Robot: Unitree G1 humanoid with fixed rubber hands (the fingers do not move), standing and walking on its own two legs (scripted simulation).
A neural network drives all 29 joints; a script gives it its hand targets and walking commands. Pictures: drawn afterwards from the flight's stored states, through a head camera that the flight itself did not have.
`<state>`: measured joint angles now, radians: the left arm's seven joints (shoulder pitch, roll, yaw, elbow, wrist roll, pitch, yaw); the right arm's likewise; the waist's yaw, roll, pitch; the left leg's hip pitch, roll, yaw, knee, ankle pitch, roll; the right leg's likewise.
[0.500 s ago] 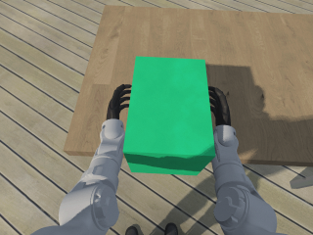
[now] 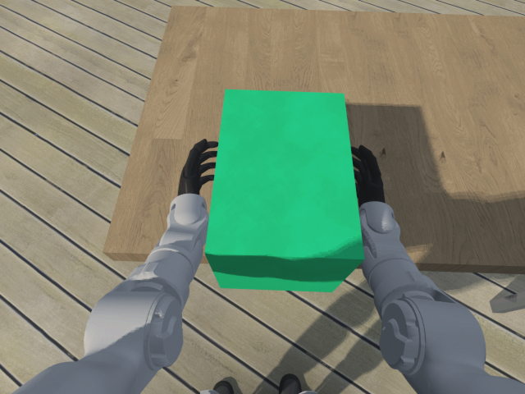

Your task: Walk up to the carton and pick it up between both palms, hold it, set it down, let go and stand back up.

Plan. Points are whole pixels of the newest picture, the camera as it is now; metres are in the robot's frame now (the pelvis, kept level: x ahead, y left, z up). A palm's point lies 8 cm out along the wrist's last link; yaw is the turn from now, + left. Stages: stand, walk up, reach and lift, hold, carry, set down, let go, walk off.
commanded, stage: set down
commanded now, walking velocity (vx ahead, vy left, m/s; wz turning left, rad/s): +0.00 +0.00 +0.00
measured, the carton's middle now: (280, 193) +0.42 -0.02 -0.01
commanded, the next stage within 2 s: none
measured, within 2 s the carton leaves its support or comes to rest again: neither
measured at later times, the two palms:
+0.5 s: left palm (170, 171) +0.42 +0.15 +0.06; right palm (421, 167) +0.43 -0.22 +0.07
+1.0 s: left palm (156, 168) +0.40 +0.15 +0.09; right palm (424, 174) +0.40 -0.21 +0.09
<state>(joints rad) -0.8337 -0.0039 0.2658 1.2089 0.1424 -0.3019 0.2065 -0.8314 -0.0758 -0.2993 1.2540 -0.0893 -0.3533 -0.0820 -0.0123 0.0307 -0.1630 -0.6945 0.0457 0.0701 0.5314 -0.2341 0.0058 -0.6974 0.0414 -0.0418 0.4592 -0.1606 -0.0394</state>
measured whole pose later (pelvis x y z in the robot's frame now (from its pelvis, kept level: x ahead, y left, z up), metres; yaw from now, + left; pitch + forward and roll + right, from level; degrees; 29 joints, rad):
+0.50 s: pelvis -0.03 -0.02 -0.01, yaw +1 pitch +22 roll +1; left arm -0.96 0.18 0.00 1.26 -0.20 -0.20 0.12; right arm -0.95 -0.30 0.04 1.23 0.33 -0.17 -0.03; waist -0.01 -0.01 -0.22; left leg -0.73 0.04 0.04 0.55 -0.20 -0.02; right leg -0.76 0.04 -0.05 0.53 -0.16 -0.07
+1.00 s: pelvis -0.02 -0.02 +0.01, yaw +2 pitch +12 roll +0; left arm -0.81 0.13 0.11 0.95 -0.07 0.01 0.11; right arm -0.78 -0.26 -0.01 1.00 0.26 -0.07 -0.09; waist -0.01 0.00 -0.11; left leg -0.47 0.03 0.02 0.41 -0.16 -0.02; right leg -0.48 0.04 -0.05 0.38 -0.12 -0.06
